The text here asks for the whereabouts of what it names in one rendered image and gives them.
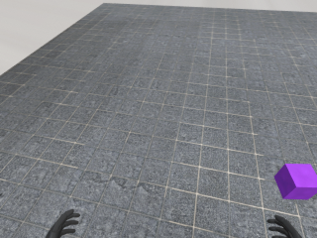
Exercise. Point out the left robot hand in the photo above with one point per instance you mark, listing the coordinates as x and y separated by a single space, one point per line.
57 230

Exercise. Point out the right robot hand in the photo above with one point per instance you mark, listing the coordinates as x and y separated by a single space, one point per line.
287 229

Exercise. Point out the carton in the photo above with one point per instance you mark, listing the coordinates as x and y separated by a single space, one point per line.
296 181

